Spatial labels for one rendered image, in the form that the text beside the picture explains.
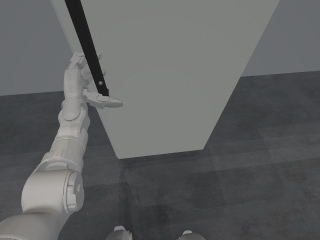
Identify right robot shin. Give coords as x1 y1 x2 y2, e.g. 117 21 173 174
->
182 230 192 235

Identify robot shin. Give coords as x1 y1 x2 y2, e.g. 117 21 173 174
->
114 226 126 231
182 230 192 235

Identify left robot forearm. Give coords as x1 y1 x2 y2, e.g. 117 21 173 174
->
21 97 91 210

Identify left robot hand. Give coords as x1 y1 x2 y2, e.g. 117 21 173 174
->
63 52 123 110

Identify robot left upper arm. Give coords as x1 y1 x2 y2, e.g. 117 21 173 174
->
0 169 85 240

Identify left robot shin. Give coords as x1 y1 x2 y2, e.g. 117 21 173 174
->
114 226 126 231

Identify fridge door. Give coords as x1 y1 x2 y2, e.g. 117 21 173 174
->
53 0 280 159

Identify handle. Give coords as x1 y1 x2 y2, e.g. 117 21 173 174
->
64 0 110 97

